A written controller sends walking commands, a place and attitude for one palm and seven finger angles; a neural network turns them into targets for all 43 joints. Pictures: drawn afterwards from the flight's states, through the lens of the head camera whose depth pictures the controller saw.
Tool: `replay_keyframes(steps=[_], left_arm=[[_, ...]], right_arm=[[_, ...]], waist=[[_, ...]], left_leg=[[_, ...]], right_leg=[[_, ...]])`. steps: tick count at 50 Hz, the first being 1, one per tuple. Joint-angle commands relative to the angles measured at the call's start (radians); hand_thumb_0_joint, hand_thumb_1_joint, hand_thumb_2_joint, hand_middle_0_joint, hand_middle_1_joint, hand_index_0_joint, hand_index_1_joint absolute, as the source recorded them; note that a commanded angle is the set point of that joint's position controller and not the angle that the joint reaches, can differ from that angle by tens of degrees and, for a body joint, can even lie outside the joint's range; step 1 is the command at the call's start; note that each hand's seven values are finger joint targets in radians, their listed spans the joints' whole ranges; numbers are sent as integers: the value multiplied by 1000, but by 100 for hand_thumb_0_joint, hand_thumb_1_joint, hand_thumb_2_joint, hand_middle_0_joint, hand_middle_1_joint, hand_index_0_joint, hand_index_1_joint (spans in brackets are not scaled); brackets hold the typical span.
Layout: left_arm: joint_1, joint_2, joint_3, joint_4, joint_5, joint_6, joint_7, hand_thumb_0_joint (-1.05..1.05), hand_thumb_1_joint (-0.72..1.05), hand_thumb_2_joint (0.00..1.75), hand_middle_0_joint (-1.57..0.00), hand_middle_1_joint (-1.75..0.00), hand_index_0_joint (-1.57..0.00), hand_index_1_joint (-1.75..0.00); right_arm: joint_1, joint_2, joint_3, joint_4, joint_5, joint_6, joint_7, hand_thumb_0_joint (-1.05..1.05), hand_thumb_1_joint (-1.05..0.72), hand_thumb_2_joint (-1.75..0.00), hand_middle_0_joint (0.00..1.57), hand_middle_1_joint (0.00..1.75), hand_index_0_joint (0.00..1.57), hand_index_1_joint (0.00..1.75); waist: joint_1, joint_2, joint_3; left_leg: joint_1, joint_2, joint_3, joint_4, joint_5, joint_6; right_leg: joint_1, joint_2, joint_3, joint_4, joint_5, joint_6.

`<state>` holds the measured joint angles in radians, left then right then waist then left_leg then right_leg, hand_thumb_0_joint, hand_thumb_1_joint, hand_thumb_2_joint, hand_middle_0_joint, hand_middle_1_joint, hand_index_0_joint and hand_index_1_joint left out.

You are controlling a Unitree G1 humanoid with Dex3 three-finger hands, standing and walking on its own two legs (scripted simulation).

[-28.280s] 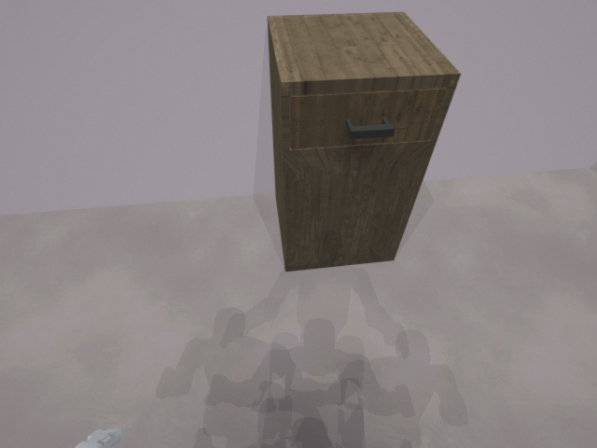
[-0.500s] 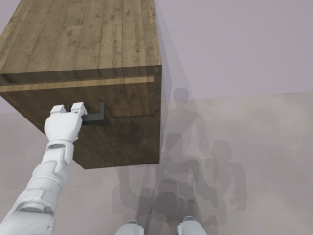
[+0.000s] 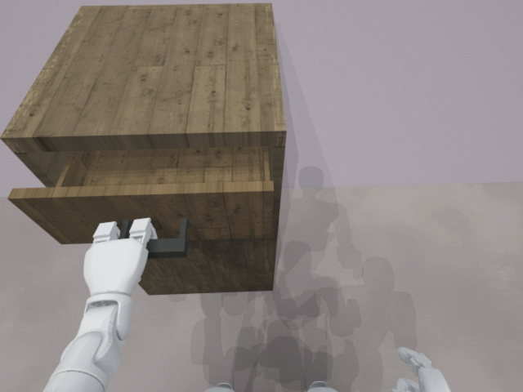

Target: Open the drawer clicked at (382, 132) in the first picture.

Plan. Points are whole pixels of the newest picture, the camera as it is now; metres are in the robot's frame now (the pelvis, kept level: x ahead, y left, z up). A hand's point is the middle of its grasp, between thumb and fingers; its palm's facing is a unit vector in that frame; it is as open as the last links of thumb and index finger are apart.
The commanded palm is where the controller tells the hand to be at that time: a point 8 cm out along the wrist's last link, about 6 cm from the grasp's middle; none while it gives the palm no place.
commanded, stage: pull the drawer open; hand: left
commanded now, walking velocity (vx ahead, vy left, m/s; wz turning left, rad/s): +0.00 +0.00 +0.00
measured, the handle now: (153, 236) +0.36 +0.21 -0.02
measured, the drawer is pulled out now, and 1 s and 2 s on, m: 0.09 0.21 0.30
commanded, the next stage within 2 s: open the thumb to release the handle in 1.84 s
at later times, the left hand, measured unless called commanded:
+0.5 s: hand (121, 321) +0.23 +0.24 -0.04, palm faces +0.00 -0.05 -1.00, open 5.6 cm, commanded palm +0.20 +0.23 +0.01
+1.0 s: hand (116, 352) +0.18 +0.23 -0.04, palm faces -0.02 -0.06 -1.00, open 5.6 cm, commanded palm +0.15 +0.22 +0.01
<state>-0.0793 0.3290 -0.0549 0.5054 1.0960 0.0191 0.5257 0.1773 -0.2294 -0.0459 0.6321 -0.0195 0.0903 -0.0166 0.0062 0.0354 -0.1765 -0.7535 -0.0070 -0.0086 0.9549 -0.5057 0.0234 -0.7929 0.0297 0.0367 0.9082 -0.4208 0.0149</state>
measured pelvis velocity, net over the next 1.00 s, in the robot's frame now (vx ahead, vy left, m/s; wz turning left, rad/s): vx -0.02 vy -0.02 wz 0.01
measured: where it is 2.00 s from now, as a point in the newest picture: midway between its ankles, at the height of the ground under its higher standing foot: outside the picture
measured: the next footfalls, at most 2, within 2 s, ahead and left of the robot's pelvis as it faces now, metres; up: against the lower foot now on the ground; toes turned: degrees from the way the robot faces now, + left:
none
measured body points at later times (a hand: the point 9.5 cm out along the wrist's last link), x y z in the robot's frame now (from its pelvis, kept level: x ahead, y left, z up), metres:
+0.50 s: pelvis -0.02 -0.01 -0.01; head +0.04 -0.02 +0.44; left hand +0.22 +0.23 +0.01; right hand +0.16 -0.25 -0.12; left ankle -0.03 +0.10 -0.68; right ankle +0.01 -0.13 -0.68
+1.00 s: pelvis -0.02 -0.02 -0.01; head +0.03 -0.04 +0.44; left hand +0.18 +0.23 +0.01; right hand +0.18 -0.25 -0.12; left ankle -0.03 +0.10 -0.68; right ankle +0.01 -0.13 -0.68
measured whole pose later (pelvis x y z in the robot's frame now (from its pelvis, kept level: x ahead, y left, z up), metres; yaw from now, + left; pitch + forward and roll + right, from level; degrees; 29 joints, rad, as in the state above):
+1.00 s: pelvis -0.02 -0.02 -0.01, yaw +1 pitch +14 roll +0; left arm 0.33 0.32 -0.04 0.17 1.09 0.01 0.54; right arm 0.13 -0.23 -0.03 0.61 -0.05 0.04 -0.02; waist 0.04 0.03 -0.16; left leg -0.75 -0.01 -0.01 1.02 -0.52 0.00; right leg -0.81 0.03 0.03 1.01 -0.45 -0.01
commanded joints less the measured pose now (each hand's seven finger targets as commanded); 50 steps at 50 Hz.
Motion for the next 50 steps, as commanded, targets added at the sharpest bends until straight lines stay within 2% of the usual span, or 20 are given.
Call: replay_keyframes(steps=[1,3,7,10,12,14,16,19,21,23,26,28,30,34,35,36,37,39,43,50], left_arm=[[-48,165,92,-179,-3,9,25,0,90,90,-40,-135,-40,-135],[-61,162,82,-195,5,6,27,0,90,90,-40,-135,-40,-135],[39,184,118,-255,8,-1,39,0,90,90,-40,-135,-40,-135],[83,129,73,-291,7,-1,44,0,90,90,-40,-135,-40,-135],[87,144,84,-347,10,-6,53,0,90,90,-40,-135,-40,-135],[127,109,59,-353,7,-1,59,0,90,90,-40,-135,-40,-135],[143,138,88,-370,7,-3,61,0,90,90,-40,-135,-40,-135],[116,100,44,-383,14,-4,68,0,90,90,-40,-135,-40,-135],[125,138,84,-392,12,-10,74,0,90,90,-40,-135,-40,-135],[128,111,56,-372,20,-5,76,0,90,90,-40,-135,-40,-135],[127,135,77,-390,15,-11,76,0,90,90,-40,-135,-40,-135],[112,120,53,-401,18,-13,75,0,90,90,-40,-135,-40,-135],[162,118,54,-399,14,-9,72,0,90,90,-40,-135,-40,-135],[210,105,45,-429,-1,-12,58,0,90,90,-40,-135,-40,-135],[232,128,70,-419,-3,-11,56,0,90,90,-40,-135,-40,-135],[242,143,86,-432,-4,-13,54,0,90,90,-40,-135,-40,-135],[240,117,55,-443,0,-14,54,0,90,90,-40,-135,-40,-135],[241,122,63,-445,3,-21,52,0,90,90,-40,-135,-40,-135],[316,117,65,-487,3,-26,53,0,90,90,-40,-135,-40,-135],[497,112,75,-566,-5,-36,64,0,90,90,-40,-135,-40,-135]], right_arm=[[-6,-136,-47,-109,-7,-35,-16,0,-90,-90,20,30,20,30],[-10,-132,-45,-112,-9,-38,-17,0,-90,-90,20,30,20,30],[-31,-126,-41,-123,-13,-43,-15,0,-90,-90,20,30,20,30],[-41,-122,-45,-129,-11,-51,-8,0,-90,-90,20,30,20,30],[-53,-123,-44,-137,-15,-54,-6,0,-90,-90,20,30,20,30],[-57,-120,-45,-139,-18,-60,-4,0,-90,-90,20,30,20,30],[-67,-124,-42,-139,-18,-64,-7,0,-90,-90,20,30,20,30],[-80,-119,-39,-141,-21,-74,-7,0,-90,-90,20,30,20,30],[-87,-123,-39,-136,-24,-81,-12,0,-90,-90,20,30,20,30],[-93,-117,-36,-134,-25,-85,-15,0,-90,-90,20,30,20,30],[-95,-121,-35,-132,-24,-91,-19,0,-90,-90,20,30,20,30],[-102,-115,-35,-130,-23,-97,-21,0,-90,-90,20,30,20,30],[-110,-112,-33,-136,-21,-99,-22,0,-90,-90,20,30,20,30],[-125,-110,-27,-149,-22,-105,-24,0,-90,-90,20,30,20,30],[-123,-108,-28,-146,-19,-105,-25,0,-90,-90,20,30,20,30],[-131,-111,-26,-150,-19,-102,-28,0,-90,-90,20,30,20,30],[-135,-107,-22,-156,-22,-105,-26,0,-90,-90,20,30,20,30],[-133,-108,-22,-153,-22,-107,-27,0,-90,-90,20,30,20,30],[-139,-104,-27,-164,-24,-108,-21,0,-90,-90,20,30,20,30],[-148,-103,-25,-187,-31,-103,-7,0,-90,-90,20,30,20,30]], waist=[[9,-14,-266],[6,-8,-248],[35,17,-292],[21,6,-255],[28,30,-270],[19,-2,-260],[26,1,-252],[9,-11,-207],[20,-3,-215],[10,-18,-197],[18,-19,-209],[12,-14,-208],[25,-13,-206],[28,-37,-204],[32,-50,-194],[40,-35,-199],[30,-30,-187],[28,-50,-176],[39,-18,-181],[54,-25,-194]], left_leg=[[198,-7,13,-110,499,-12],[189,-10,16,-112,451,-12],[212,-11,17,-105,506,-15],[214,-8,12,-104,492,-19],[228,-5,10,-104,494,-19],[225,-5,11,-100,483,-16],[215,-5,6,-103,464,-19],[197,-9,6,-104,375,-15],[191,-12,8,-105,348,-14],[178,-16,10,-100,307,-11],[170,-20,8,-101,282,-11],[176,-21,9,-96,270,-9],[168,-25,10,-98,256,-9],[154,-27,16,-95,242,-4],[143,-29,14,-97,232,-4],[139,-30,15,-98,235,-6],[141,-29,18,-93,225,-4],[133,-29,15,-89,218,-3],[145,-30,17,-82,231,-6],[139,-29,18,-58,283,-8]], right_leg=[[200,25,-66,-73,388,-66],[191,24,-66,-73,359,-66],[216,23,-57,-59,398,-69],[188,25,-65,-61,372,-68],[182,25,-62,-58,354,-69],[177,25,-66,-58,354,-68],[178,26,-62,-56,339,-71],[138,22,-67,-60,273,-68],[144,22,-62,-62,256,-71],[129,20,-59,-64,233,-69],[136,18,-54,-65,209,-70],[120,17,-53,-64,198,-69],[130,17,-51,-66,187,-70],[146,12,-45,-75,188,-65],[155,13,-39,-78,185,-66],[164,13,-33,-78,189,-69],[143,10,-35,-77,176,-66],[133,11,-36,-74,168,-65],[132,11,-30,-67,183,-69],[139,12,-27,-35,254,-72]])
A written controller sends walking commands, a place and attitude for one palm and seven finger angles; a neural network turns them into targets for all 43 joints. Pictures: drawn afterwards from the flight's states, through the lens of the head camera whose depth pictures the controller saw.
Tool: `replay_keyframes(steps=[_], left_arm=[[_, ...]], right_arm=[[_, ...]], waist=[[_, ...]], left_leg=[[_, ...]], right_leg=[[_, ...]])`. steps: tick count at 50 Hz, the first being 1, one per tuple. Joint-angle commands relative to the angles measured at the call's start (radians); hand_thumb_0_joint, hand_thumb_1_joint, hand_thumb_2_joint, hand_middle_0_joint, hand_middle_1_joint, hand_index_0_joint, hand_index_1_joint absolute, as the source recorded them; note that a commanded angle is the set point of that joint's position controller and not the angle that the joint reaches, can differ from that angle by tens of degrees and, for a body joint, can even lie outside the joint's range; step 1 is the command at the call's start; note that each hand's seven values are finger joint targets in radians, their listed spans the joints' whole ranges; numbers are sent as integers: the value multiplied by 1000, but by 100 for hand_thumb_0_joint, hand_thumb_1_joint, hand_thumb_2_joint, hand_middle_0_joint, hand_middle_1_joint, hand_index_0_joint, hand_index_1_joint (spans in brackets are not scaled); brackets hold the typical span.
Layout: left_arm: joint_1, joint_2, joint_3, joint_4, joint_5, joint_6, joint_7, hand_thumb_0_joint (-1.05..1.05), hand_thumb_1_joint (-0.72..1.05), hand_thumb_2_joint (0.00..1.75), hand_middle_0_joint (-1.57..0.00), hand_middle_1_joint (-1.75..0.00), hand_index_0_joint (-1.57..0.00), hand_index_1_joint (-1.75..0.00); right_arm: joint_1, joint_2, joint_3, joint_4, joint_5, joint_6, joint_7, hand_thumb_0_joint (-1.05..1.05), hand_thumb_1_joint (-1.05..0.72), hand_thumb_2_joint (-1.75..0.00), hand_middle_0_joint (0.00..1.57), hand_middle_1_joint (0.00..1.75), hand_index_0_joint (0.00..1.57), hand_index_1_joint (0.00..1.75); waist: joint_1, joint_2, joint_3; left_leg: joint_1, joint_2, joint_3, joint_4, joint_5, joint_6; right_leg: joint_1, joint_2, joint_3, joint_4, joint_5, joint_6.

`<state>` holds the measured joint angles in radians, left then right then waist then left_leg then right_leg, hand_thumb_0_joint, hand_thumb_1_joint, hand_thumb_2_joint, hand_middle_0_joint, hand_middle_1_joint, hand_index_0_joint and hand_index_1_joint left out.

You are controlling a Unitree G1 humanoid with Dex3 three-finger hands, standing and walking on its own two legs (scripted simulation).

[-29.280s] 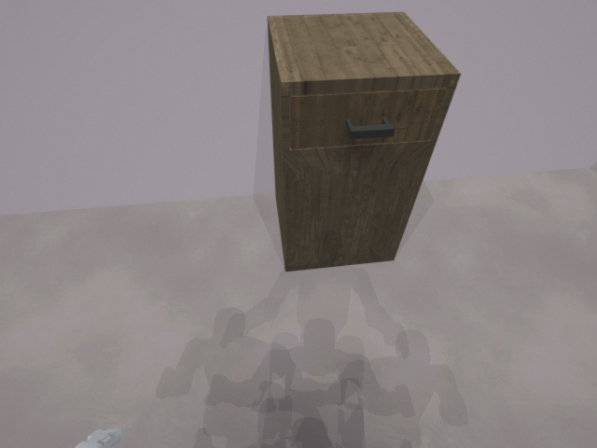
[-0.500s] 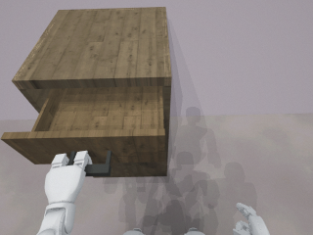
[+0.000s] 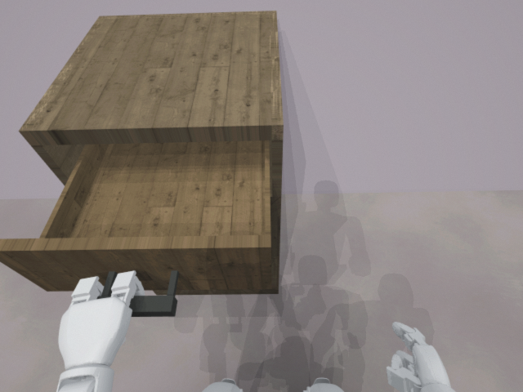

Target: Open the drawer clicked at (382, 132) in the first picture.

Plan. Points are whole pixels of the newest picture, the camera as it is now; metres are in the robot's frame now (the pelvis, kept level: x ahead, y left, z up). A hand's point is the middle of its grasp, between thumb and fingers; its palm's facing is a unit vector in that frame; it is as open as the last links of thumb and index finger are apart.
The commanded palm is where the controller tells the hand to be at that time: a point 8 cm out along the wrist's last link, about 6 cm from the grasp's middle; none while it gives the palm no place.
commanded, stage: pull the drawer open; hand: left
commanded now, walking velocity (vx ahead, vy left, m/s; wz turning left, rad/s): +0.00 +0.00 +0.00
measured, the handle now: (139, 291) +0.26 +0.22 -0.01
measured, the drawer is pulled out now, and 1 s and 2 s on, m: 0.21 0.30 0.30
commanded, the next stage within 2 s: open the thumb to release the handle in 0.84 s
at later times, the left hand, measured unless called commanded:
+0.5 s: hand (102, 383) +0.14 +0.24 -0.03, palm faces -0.06 -0.09 -0.99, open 5.5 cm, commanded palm +0.11 +0.23 +0.02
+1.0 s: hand out of the picture +0.12 +0.25 -0.03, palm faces -0.09 -0.07 -0.99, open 5.8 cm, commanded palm +0.09 +0.25 +0.02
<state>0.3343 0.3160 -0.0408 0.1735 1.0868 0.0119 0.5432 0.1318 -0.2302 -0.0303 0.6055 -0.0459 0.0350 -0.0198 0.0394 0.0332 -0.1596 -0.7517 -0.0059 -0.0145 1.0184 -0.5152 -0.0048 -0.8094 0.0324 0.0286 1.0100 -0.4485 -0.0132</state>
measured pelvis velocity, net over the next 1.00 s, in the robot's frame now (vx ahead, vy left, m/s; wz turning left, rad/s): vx -0.01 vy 0.00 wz -0.01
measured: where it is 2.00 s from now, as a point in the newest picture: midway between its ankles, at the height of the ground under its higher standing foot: outside the picture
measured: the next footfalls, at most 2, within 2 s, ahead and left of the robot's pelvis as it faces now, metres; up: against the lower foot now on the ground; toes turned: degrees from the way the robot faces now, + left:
none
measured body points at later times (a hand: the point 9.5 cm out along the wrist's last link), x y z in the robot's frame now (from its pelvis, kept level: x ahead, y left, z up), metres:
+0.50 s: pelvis +0.00 +0.00 -0.01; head +0.06 -0.02 +0.43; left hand +0.14 +0.24 +0.02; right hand +0.22 -0.20 -0.11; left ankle -0.01 +0.12 -0.67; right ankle +0.02 -0.11 -0.67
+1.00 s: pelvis -0.01 +0.00 -0.03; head +0.05 -0.02 +0.42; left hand +0.12 +0.25 +0.03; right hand +0.20 -0.21 -0.12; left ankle -0.01 +0.12 -0.67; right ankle +0.02 -0.11 -0.67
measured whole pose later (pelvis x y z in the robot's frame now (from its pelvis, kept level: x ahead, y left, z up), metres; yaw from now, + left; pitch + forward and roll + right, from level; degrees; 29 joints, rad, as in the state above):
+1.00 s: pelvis -0.01 +0.00 -0.03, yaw -1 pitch +16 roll +1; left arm 0.75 0.37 0.03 -0.12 1.08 -0.15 0.56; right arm 0.15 -0.22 -0.01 0.49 -0.08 0.07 0.03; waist 0.07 0.03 -0.20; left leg -0.87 -0.01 0.01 1.16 -0.58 0.00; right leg -0.94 0.03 0.05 1.16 -0.50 -0.01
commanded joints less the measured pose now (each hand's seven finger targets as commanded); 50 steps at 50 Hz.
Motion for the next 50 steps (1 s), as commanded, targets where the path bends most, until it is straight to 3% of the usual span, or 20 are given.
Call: replay_keyframes(steps=[1,9,14,16,17,20,27,34,37,40,42,46,47,48,49,50], left_arm=[[104,137,76,-249,2,-30,49,0,90,90,-40,-135,-40,-135],[199,110,50,-321,12,-48,67,0,90,90,-40,-135,-40,-135],[272,100,46,-353,16,-68,69,0,90,90,-40,-135,-40,-135],[318,109,50,-390,10,-77,67,0,90,90,-40,-135,-40,-135],[357,115,60,-390,6,-80,67,0,90,90,-40,-135,-40,-135],[378,119,68,-396,4,-90,60,0,90,90,-40,-135,-40,-135],[460,126,72,-452,8,-122,59,0,90,90,-40,-135,-40,-135],[509,139,85,-490,-6,-138,50,0,90,90,-40,-135,-40,-135],[563,153,118,-485,-12,-147,51,0,90,90,-40,-135,-40,-135],[610,132,92,-507,-23,-147,41,0,90,90,-40,-135,-40,-135],[644,146,114,-503,-28,-144,42,0,90,90,-40,-135,-40,-135],[744,131,110,-511,-46,-152,33,0,90,90,-40,-135,-40,-135],[410,320,296,-478,-3,-161,71,0,90,90,-40,-135,-40,-135],[446,258,274,-467,13,-174,87,0,83,87,-40,-134,-40,-134],[482,236,258,-406,17,-175,90,0,76,84,-39,-134,-39,-134],[478,204,228,-438,7,-185,85,0,69,81,-38,-133,-38,-133]], right_arm=[[-104,-103,-39,-163,-6,-44,-3,0,-90,-90,20,30,20,30],[-104,-100,-35,-188,-16,-34,17,0,-90,-90,20,30,20,30],[-100,-96,-32,-203,-22,-34,24,0,-90,-90,20,30,20,30],[-97,-94,-31,-213,-22,-38,26,0,-90,-90,20,30,20,30],[-91,-92,-29,-216,-23,-38,30,0,-90,-90,20,30,20,30],[-100,-89,-24,-222,-22,-32,30,0,-90,-90,20,30,20,30],[-96,-84,-17,-245,-33,-37,43,0,-90,-90,20,30,20,30],[-99,-83,-18,-265,-35,-35,46,0,-90,-90,20,30,20,30],[-94,-79,-16,-270,-36,-35,45,0,-90,-90,20,30,20,30],[-98,-79,-17,-284,-31,-29,50,0,-90,-90,20,30,20,30],[-97,-76,-16,-285,-30,-28,52,0,-90,-90,20,30,20,30],[-106,-69,-13,-294,-27,-31,54,0,-90,-90,20,30,20,30],[-104,-94,-27,-238,-26,-2,35,0,-90,-90,20,30,20,30],[-96,-91,-23,-251,-42,-4,25,0,-90,-90,20,30,20,30],[-98,-80,-17,-250,-41,-12,27,0,-90,-90,20,30,20,30],[-101,-85,-23,-253,-40,-18,32,0,-90,-90,20,30,20,30]], waist=[[25,-23,-225],[21,-30,-186],[25,-48,-195],[34,-14,-215],[40,-32,-222],[36,-46,-177],[45,-16,-185],[44,-38,-164],[58,-37,-174],[62,-16,-166],[70,-21,-172],[83,-19,-194],[29,-61,-120],[57,-25,-140],[47,-42,-103],[50,-6,-125]], left_leg=[[138,-29,21,-121,311,18],[135,-25,14,-96,308,18],[131,-25,9,-74,320,18],[145,-24,10,-72,359,15],[149,-24,10,-65,367,14],[110,-27,8,-61,319,17],[115,-28,6,-38,309,11],[73,-31,4,-21,233,15],[64,-35,8,-21,221,16],[61,-33,8,-25,226,17],[64,-32,9,-29,243,15],[64,-27,11,-31,313,19],[10,-23,1,-4,223,12],[-7,-29,12,-4,180,20],[-13,-32,8,-3,166,17],[8,-31,12,1,173,17]], right_leg=[[165,10,-20,-129,299,-46],[96,12,-24,-103,264,-46],[75,13,-22,-84,266,-45],[83,13,-20,-78,290,-50],[78,13,-15,-72,287,-48],[69,12,-21,-72,267,-47],[6,14,-5,-55,208,-56],[-33,9,-6,-54,136,-57],[-21,8,3,-54,132,-59],[-21,9,-6,-52,124,-61],[-13,11,-2,-51,134,-62],[30,10,-2,-49,209,-65],[-73,6,13,-35,161,-55],[-47,3,-17,-27,135,-51],[-79,4,-16,-27,101,-57],[-91,1,-6,-29,100,-62]])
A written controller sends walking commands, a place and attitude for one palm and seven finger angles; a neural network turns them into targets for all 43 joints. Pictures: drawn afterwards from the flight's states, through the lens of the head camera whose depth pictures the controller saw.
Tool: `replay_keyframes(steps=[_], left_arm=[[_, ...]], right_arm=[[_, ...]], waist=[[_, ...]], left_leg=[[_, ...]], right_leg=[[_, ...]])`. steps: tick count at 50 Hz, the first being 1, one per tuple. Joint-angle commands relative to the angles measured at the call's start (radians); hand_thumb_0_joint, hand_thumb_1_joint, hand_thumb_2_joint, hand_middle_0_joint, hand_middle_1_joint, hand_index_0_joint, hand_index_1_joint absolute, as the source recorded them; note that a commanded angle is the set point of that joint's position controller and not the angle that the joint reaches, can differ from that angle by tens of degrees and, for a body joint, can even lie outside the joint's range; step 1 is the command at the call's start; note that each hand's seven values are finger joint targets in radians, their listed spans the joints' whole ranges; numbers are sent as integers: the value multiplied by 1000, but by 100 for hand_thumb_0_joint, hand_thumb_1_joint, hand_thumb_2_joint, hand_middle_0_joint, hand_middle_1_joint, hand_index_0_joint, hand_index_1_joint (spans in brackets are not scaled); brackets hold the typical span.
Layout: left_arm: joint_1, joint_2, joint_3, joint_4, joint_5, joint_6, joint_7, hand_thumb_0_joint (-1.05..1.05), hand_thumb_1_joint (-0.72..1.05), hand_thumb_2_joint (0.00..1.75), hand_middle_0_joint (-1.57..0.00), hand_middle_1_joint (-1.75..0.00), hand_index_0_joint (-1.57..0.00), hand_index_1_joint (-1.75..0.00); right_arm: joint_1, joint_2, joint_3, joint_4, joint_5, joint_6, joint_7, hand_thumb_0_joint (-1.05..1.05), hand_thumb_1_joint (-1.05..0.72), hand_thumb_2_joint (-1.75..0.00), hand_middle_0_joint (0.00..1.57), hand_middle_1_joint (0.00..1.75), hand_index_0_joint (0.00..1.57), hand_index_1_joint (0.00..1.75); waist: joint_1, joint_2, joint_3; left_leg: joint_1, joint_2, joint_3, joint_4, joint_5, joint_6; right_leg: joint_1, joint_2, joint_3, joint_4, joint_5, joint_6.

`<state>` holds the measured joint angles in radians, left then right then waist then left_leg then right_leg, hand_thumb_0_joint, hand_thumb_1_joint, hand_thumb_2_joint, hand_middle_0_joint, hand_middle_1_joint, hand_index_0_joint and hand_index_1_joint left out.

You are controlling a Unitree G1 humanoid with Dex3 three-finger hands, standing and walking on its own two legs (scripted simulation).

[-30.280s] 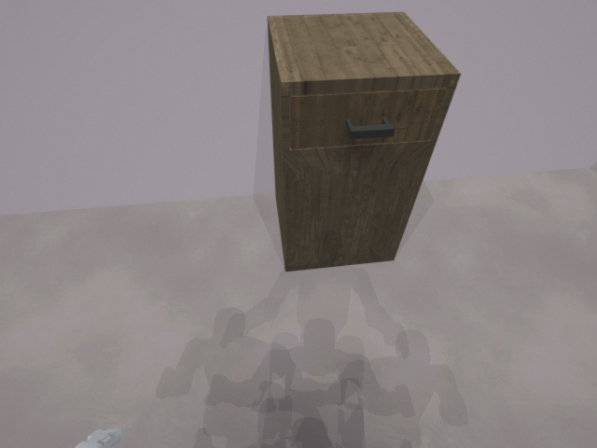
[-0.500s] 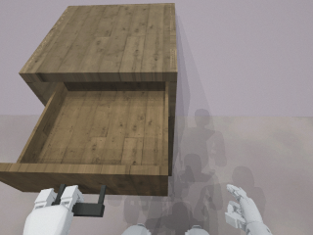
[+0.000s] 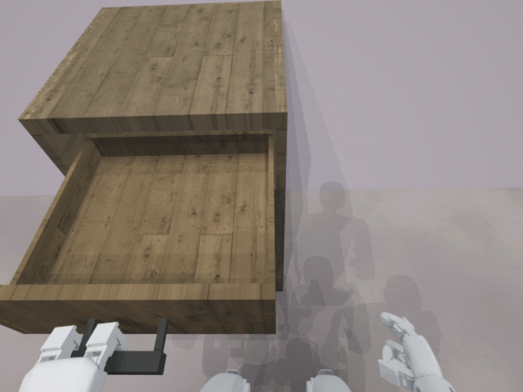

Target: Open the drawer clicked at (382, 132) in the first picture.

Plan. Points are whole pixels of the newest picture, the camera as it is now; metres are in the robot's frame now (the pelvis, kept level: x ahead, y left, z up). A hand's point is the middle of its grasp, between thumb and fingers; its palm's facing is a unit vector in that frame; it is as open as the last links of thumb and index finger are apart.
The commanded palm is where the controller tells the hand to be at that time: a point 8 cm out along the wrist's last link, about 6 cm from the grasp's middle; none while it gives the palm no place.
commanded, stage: open the thumb to release the handle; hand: left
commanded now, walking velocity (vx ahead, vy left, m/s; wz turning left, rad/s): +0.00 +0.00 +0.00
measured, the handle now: (122, 344) +0.18 +0.21 +0.02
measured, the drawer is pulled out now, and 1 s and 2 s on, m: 0.30 0.30 0.30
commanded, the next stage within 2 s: lift the hand off the handle in 0.44 s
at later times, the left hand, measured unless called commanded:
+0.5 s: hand out of the picture +0.12 +0.26 +0.00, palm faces -0.04 -0.05 -1.00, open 12.9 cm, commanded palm +0.10 +0.25 +0.05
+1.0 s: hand (89, 383) +0.13 +0.25 +0.00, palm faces -0.04 -0.06 -1.00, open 13.6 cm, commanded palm +0.11 +0.25 +0.06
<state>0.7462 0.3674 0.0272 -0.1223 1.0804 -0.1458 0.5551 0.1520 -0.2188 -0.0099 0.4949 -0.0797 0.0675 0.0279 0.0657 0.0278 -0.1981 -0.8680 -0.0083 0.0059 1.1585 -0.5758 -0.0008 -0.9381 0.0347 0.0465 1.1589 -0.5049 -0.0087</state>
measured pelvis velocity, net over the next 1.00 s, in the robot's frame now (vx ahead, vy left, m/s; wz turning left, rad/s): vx -0.01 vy -0.01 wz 0.02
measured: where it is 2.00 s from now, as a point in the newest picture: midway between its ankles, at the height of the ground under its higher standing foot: outside the picture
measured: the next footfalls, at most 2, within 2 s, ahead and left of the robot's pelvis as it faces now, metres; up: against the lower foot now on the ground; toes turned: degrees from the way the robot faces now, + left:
none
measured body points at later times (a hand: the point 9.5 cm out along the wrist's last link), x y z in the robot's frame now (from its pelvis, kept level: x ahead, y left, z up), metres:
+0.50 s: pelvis -0.01 -0.01 +0.00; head +0.05 -0.03 +0.45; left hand +0.11 +0.26 +0.06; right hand +0.21 -0.22 -0.10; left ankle -0.01 +0.12 -0.65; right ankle +0.03 -0.11 -0.65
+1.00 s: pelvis -0.01 -0.01 +0.01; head +0.05 -0.03 +0.45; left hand +0.13 +0.25 +0.06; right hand +0.20 -0.22 -0.10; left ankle -0.01 +0.12 -0.65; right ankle +0.03 -0.11 -0.65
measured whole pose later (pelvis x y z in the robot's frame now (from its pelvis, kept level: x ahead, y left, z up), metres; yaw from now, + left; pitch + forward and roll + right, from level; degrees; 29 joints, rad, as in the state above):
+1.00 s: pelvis -0.01 -0.01 +0.01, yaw +1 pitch +15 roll +0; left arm 0.62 0.36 0.01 -0.04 1.06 -0.10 0.57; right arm 0.14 -0.23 -0.02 0.54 -0.06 0.06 -0.01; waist 0.06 0.05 -0.18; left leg -0.85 -0.01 -0.02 1.12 -0.54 -0.01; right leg -0.91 0.03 0.02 1.11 -0.48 -0.02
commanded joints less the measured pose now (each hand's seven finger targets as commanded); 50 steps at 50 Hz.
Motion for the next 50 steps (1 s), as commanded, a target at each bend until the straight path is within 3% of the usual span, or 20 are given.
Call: replay_keyframes(steps=[1,4,5,7,9,12,17,19,26,27,28,29,34,36,37,40,41,44,50], left_arm=[[95,166,191,-140,1,-29,76,0,62,78,-38,-132,-38,-132],[109,140,167,-178,-38,-11,75,0,41,69,-36,-130,-36,-130],[86,124,142,-186,-50,-3,69,0,34,66,-36,-129,-36,-129],[85,127,139,-170,-58,6,60,0,20,60,-35,-127,-35,-127],[71,111,106,-159,-58,11,46,0,6,54,-34,-126,-34,-126],[35,135,121,-130,-41,4,44,0,-15,45,-32,-124,-32,-124],[18,170,150,-140,-18,-8,63,0,-50,30,-30,-120,-30,-120],[13,167,155,-128,-18,-8,64,0,-50,30,-30,-120,-30,-120],[-9,156,146,-105,-46,19,52,0,-50,30,-30,-120,-30,-120],[-42,66,30,-96,-49,24,38,0,-50,30,-30,-120,-30,-120],[-67,95,60,-85,-47,19,34,0,-50,30,-30,-120,-30,-120],[-72,95,50,-97,-47,18,31,0,-50,30,-30,-120,-30,-120],[-54,176,130,-104,-5,1,59,0,-50,30,-30,-120,-30,-120],[-68,183,150,-96,7,4,75,0,-50,30,-30,-120,-30,-120],[-90,159,122,-99,7,6,76,0,-50,30,-30,-120,-30,-120],[-71,132,109,-87,-17,22,73,0,-50,30,-30,-120,-30,-120],[-73,137,118,-77,-28,31,70,0,-50,30,-30,-120,-30,-120],[-99,164,140,-100,-39,45,72,0,-50,30,-30,-120,-30,-120],[-86,168,128,-147,-43,53,66,0,-50,30,-30,-120,-30,-120]], right_arm=[[-118,-93,-50,-144,-3,-51,-17,0,-90,-90,20,30,20,30],[-109,-102,-62,-144,0,-48,-17,0,-90,-90,20,30,20,30],[-105,-106,-65,-141,0,-48,-18,0,-90,-90,20,30,20,30],[-107,-108,-65,-133,1,-48,-25,0,-90,-90,20,30,20,30],[-112,-111,-63,-133,3,-46,-30,0,-90,-90,20,30,20,30],[-116,-108,-60,-126,5,-46,-40,0,-90,-90,20,30,20,30],[-115,-101,-53,-126,3,-51,-40,0,-90,-90,20,30,20,30],[-117,-101,-55,-124,6,-51,-42,0,-90,-90,20,30,20,30],[-121,-106,-57,-122,14,-47,-49,0,-90,-90,20,30,20,30],[-117,-109,-48,-123,7,-57,-42,0,-90,-90,20,30,20,30],[-116,-107,-58,-119,13,-59,-46,0,-90,-90,20,30,20,30],[-118,-112,-55,-122,11,-62,-46,0,-90,-90,20,30,20,30],[-113,-106,-51,-120,4,-61,-43,0,-90,-90,20,30,20,30],[-117,-105,-51,-117,3,-58,-42,0,-90,-90,20,30,20,30],[-116,-107,-50,-116,0,-60,-38,0,-90,-90,20,30,20,30],[-116,-108,-57,-120,6,-63,-39,0,-90,-90,20,30,20,30],[-115,-110,-58,-118,8,-63,-42,0,-90,-90,20,30,20,30],[-114,-113,-59,-120,13,-57,-50,0,-90,-90,20,30,20,30],[-109,-113,-55,-126,20,-61,-54,0,-90,-90,20,30,20,30]], waist=[[31,7,-116],[27,30,-183],[11,15,-186],[3,-19,-188],[-7,-49,-168],[-5,-85,-145],[7,-27,-153],[10,-7,-133],[-2,-28,-128],[-32,-25,-118],[-26,-58,-104],[-24,-45,-116],[4,-26,-152],[4,-4,-147],[-6,-2,-143],[-5,10,-144],[-11,-22,-155],[-7,-40,-164],[-7,-11,-150]], left_leg=[[140,-25,-10,-149,263,13],[174,-27,-5,-146,303,9],[173,-26,-7,-142,297,10],[167,-24,-7,-146,295,15],[145,-23,-9,-149,265,22],[116,-25,-7,-155,210,26],[133,-31,0,-152,199,22],[128,-31,0,-155,193,23],[130,-27,0,-176,189,30],[125,-29,1,-163,181,34],[118,-22,-6,-167,173,34],[115,-25,-4,-166,168,35],[132,-30,4,-160,201,27],[129,-29,2,-161,204,23],[135,-29,3,-156,195,22],[139,-25,3,-166,202,25],[139,-23,2,-169,210,28],[138,-25,4,-181,202,28],[185,-26,8,-215,203,31]], right_leg=[[62,2,-35,-175,175,-68],[85,4,-47,-167,211,-61],[86,1,-48,-172,215,-57],[103,0,-50,-182,231,-52],[108,-2,-49,-194,221,-48],[108,-6,-43,-208,177,-44],[94,-10,-34,-212,138,-52],[95,-7,-37,-216,136,-52],[140,-7,-35,-245,156,-47],[113,-14,-37,-243,153,-43],[113,-10,-43,-242,144,-43],[118,-15,-42,-246,136,-40],[124,-9,-23,-229,169,-50],[114,-6,-28,-224,163,-54],[94,-8,-23,-224,149,-52],[116,-7,-45,-226,164,-50],[135,-7,-38,-235,186,-48],[164,-9,-35,-246,185,-41],[196,-9,-31,-281,183,-44]])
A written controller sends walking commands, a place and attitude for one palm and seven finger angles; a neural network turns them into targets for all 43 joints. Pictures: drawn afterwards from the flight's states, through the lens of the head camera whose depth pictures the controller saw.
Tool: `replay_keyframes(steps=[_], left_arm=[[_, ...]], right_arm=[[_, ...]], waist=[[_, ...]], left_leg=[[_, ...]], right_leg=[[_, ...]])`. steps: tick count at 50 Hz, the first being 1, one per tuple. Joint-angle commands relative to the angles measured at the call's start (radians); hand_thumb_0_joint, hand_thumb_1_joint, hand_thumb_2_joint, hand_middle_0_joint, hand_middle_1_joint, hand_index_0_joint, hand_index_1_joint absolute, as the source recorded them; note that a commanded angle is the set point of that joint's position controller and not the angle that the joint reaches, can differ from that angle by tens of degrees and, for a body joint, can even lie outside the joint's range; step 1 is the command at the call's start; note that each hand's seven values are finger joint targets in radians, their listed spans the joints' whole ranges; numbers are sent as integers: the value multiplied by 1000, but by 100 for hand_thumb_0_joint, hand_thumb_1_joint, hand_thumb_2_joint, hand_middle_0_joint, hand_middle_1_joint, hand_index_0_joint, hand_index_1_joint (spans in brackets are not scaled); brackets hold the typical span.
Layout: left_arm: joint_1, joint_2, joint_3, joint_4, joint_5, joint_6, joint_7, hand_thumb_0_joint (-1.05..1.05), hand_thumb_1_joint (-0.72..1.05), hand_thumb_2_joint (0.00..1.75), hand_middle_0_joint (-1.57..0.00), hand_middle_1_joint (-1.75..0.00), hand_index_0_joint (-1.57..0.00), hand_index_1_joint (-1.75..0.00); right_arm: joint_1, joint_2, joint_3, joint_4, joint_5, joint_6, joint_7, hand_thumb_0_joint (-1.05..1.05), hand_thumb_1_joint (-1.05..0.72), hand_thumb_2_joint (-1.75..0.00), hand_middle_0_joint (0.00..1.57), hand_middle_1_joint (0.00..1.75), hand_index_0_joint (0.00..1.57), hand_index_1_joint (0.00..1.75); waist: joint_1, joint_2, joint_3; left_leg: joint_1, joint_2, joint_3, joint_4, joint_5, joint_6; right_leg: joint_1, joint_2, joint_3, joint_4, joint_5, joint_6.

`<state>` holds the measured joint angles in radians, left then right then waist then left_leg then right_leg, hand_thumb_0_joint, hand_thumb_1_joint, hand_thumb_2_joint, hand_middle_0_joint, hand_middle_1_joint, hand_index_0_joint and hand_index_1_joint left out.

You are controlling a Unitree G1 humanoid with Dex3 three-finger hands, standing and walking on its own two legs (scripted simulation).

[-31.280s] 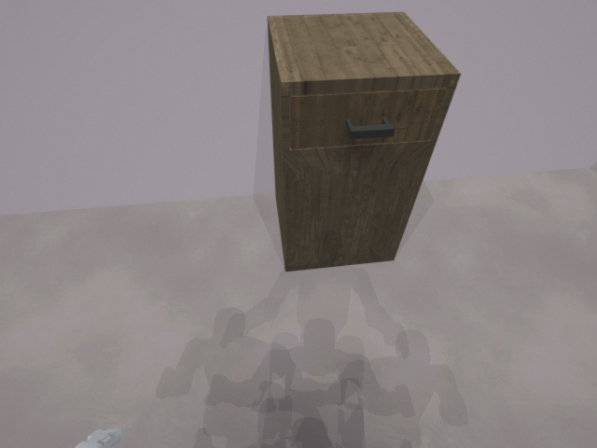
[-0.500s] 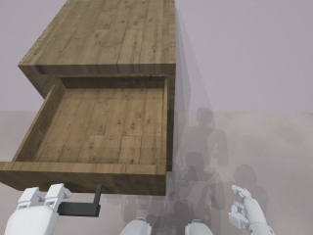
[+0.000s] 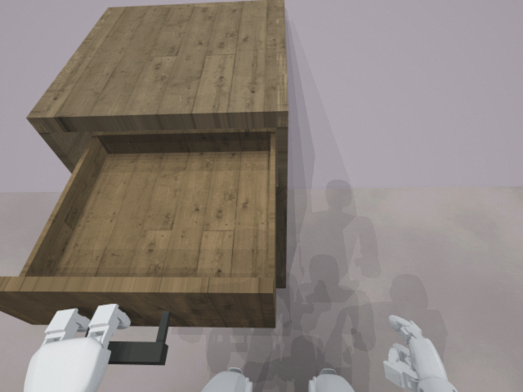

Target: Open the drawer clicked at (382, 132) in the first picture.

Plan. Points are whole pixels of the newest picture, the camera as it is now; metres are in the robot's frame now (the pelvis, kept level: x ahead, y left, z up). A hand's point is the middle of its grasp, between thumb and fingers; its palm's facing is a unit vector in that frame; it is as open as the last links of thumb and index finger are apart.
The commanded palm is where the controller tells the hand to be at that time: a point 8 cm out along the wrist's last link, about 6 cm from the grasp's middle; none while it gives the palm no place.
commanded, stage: lift the hand off the handle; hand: left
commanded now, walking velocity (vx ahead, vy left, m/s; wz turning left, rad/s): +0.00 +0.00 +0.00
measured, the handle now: (126, 335) +0.19 +0.22 +0.01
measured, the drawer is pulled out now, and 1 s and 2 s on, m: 0.30 0.30 0.29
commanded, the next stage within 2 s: none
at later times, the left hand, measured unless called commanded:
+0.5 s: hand (82, 367) +0.15 +0.25 +0.03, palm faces -0.04 -0.08 -1.00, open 13.4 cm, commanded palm +0.13 +0.25 +0.09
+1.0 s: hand (63, 357) +0.15 +0.26 +0.07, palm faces +0.00 -0.09 -1.00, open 13.4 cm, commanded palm +0.13 +0.25 +0.13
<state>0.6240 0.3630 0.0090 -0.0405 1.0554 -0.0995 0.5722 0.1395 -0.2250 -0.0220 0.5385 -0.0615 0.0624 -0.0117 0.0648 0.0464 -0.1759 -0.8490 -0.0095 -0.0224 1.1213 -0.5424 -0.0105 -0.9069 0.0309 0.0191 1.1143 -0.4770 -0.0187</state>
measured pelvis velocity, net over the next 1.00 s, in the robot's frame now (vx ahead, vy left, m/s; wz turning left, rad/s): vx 0.02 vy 0.01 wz -0.02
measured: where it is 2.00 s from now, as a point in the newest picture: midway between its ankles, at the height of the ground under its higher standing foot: outside the picture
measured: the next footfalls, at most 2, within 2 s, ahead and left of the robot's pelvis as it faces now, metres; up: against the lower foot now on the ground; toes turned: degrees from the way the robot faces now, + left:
none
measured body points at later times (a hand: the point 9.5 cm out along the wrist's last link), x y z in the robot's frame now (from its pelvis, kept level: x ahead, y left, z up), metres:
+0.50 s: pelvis +0.01 +0.01 +0.02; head +0.05 -0.02 +0.47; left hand +0.14 +0.25 +0.08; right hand +0.22 -0.22 -0.07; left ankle +0.00 +0.13 -0.65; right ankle +0.04 -0.11 -0.65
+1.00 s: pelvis +0.02 +0.01 +0.03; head +0.04 -0.02 +0.48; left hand +0.14 +0.26 +0.12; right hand +0.23 -0.21 -0.06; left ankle +0.00 +0.13 -0.65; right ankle +0.04 -0.11 -0.65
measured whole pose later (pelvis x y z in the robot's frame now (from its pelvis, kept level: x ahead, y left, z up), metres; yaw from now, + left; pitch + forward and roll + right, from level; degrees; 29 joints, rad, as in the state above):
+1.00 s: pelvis +0.02 +0.01 +0.03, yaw -1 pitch +10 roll +0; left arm 0.75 0.40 0.02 -0.26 0.98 -0.07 0.46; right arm 0.17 -0.24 -0.02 0.50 -0.04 0.06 0.03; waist 0.09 0.07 -0.15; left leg -0.60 -0.01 0.00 0.92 -0.49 0.01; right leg -0.66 0.03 0.04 0.92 -0.42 0.00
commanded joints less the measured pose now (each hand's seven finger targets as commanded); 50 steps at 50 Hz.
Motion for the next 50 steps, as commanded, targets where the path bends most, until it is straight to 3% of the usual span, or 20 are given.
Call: replay_keyframes(steps=[1,3,6,10,20,28,32,33,34,35,37,39,40,41,45,47,48,49,50], left_arm=[[44,180,154,-229,-19,11,47,0,-50,30,-30,-120,-30,-120],[35,154,118,-238,-17,11,38,0,-50,30,-30,-120,-30,-120],[35,165,126,-232,-28,18,28,0,-50,30,-30,-120,-30,-120],[29,144,93,-251,-23,13,15,0,-50,30,-30,-120,-30,-120],[63,161,101,-323,-22,0,4,0,-50,30,-30,-120,-30,-120],[45,187,146,-337,-44,11,-8,0,-50,30,-30,-120,-30,-120],[78,200,162,-386,-50,-1,-12,0,-50,30,-30,-120,-30,-120],[104,178,142,-390,-53,-2,-16,0,-50,30,-30,-120,-30,-120],[85,194,148,-416,-57,-5,-16,0,-50,30,-30,-120,-30,-120],[107,189,150,-409,-55,-6,-17,0,-50,30,-30,-120,-30,-120],[105,197,162,-398,-59,2,-20,0,-50,30,-30,-120,-30,-120],[115,190,156,-401,-60,0,-25,0,-50,30,-30,-120,-30,-120],[135,175,143,-394,-63,5,-30,0,-50,30,-30,-120,-30,-120],[126,191,160,-398,-68,8,-32,0,-50,30,-30,-120,-30,-120],[149,160,121,-426,-75,12,-53,0,-50,30,-30,-120,-30,-120],[131,197,147,-453,-78,18,-61,0,-50,30,-30,-120,-30,-120],[143,178,134,-435,-79,21,-65,0,-50,30,-30,-120,-30,-120],[104,192,138,-444,-72,21,-70,0,-50,30,-30,-120,-30,-120],[106,182,129,-450,-74,20,-75,0,-50,30,-30,-120,-30,-120]], right_arm=[[-98,-107,-41,-170,3,-56,-14,0,-90,-90,20,30,20,30],[-94,-107,-42,-171,4,-57,-11,0,-90,-90,20,30,20,30],[-93,-113,-39,-176,4,-58,-9,0,-90,-90,20,30,20,30],[-88,-111,-40,-181,5,-63,-3,0,-90,-90,20,30,20,30],[-83,-110,-39,-191,2,-71,16,0,-90,-90,20,30,20,30],[-80,-111,-40,-193,11,-65,12,0,-90,-90,20,30,20,30],[-73,-108,-39,-196,7,-69,19,0,-90,-90,20,30,20,30],[-75,-105,-41,-197,11,-68,19,0,-90,-90,20,30,20,30],[-75,-108,-39,-199,7,-68,24,0,-90,-90,20,30,20,30],[-77,-105,-41,-195,10,-67,23,0,-90,-90,20,30,20,30],[-79,-106,-37,-192,9,-64,26,0,-90,-90,20,30,20,30],[-79,-107,-40,-194,8,-65,28,0,-90,-90,20,30,20,30],[-86,-104,-40,-196,14,-63,27,0,-90,-90,20,30,20,30],[-88,-106,-40,-194,17,-62,25,0,-90,-90,20,30,20,30],[-87,-103,-40,-203,20,-64,32,0,-90,-90,20,30,20,30],[-90,-106,-35,-207,18,-64,33,0,-90,-90,20,30,20,30],[-92,-102,-39,-204,24,-62,28,0,-90,-90,20,30,20,30],[-88,-105,-35,-206,19,-62,31,0,-90,-90,20,30,20,30],[-90,-105,-36,-206,21,-64,29,0,-90,-90,20,30,20,30]], waist=[[-7,-27,-174],[-15,-15,-147],[-18,-39,-134],[-16,-27,-110],[-5,1,-108],[-8,-37,-85],[4,-4,-139],[7,13,-121],[1,-5,-135],[6,16,-113],[-1,-17,-104],[2,-30,-105],[4,-21,-74],[6,-24,-85],[10,-14,-68],[14,-15,-89],[14,-31,-52],[5,-47,-56],[7,-32,-39]], left_leg=[[180,-24,34,-184,182,41],[193,-21,35,-192,176,42],[198,-17,30,-212,175,43],[227,-16,32,-230,174,44],[285,-12,26,-254,220,40],[292,-8,24,-279,216,43],[348,-9,25,-282,296,35],[348,-5,24,-289,303,36],[354,-6,23,-281,316,34],[350,-5,23,-288,312,35],[345,-5,22,-291,301,34],[347,-4,21,-295,297,36],[333,-2,22,-306,280,37],[341,-1,18,-313,293,35],[358,5,18,-330,293,37],[370,3,18,-334,295,35],[357,6,17,-343,272,39],[367,4,15,-338,265,39],[363,6,15,-349,252,40]], right_leg=[[165,-3,-4,-241,159,-38],[155,-2,-11,-250,146,-36],[172,-4,-14,-268,140,-34],[173,-5,-16,-282,133,-35],[190,-2,-7,-297,160,-43],[234,-6,-6,-324,184,-36],[252,-5,16,-315,251,-41],[262,-3,-3,-313,255,-41],[250,-5,10,-315,260,-41],[261,-5,2,-320,261,-41],[255,-5,11,-330,249,-39],[263,-6,14,-335,256,-39],[278,-7,1,-340,249,-38],[286,-5,11,-345,252,-41],[291,-10,-3,-353,233,-39],[296,-12,15,-362,226,-39],[305,-10,4,-371,217,-38],[281,-11,19,-381,199,-37],[295,-13,7,-383,194,-37]])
